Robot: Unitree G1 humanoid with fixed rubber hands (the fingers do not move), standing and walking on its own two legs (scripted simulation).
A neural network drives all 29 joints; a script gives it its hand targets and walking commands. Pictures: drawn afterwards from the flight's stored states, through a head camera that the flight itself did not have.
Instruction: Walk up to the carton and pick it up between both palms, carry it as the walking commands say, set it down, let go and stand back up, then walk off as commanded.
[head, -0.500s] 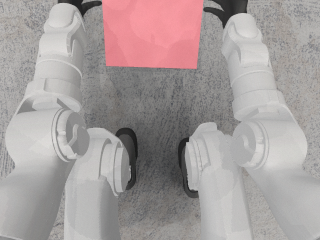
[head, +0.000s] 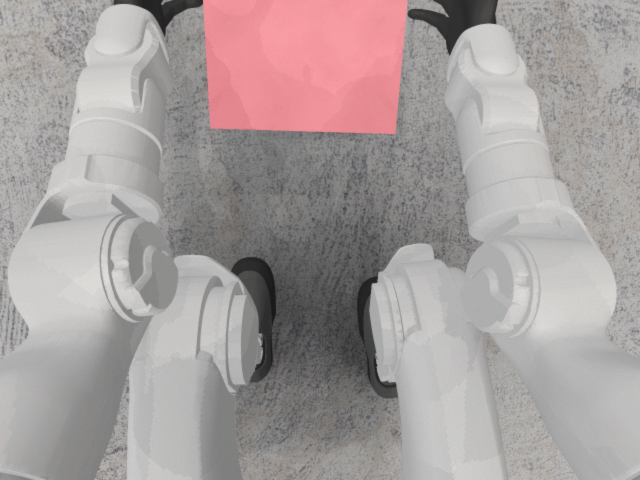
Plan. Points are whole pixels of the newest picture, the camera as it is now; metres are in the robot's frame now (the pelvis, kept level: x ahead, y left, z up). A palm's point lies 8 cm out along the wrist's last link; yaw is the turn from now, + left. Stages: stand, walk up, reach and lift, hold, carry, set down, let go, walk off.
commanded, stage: set down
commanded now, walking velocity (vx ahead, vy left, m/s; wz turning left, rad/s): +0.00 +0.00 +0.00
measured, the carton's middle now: (306, 15) +0.57 +0.02 -0.27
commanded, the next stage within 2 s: none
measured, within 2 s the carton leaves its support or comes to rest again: rests again in 0.40 s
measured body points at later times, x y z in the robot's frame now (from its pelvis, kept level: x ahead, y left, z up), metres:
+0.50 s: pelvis -0.01 +0.00 +0.00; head +0.36 +0.00 +0.25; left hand +0.52 +0.18 -0.20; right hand +0.51 -0.15 -0.20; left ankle +0.11 +0.11 -0.33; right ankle +0.07 -0.11 -0.33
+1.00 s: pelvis -0.02 +0.00 +0.01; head +0.34 +0.01 +0.27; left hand +0.52 +0.20 -0.16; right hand +0.53 -0.17 -0.16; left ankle +0.11 +0.11 -0.33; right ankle +0.07 -0.11 -0.33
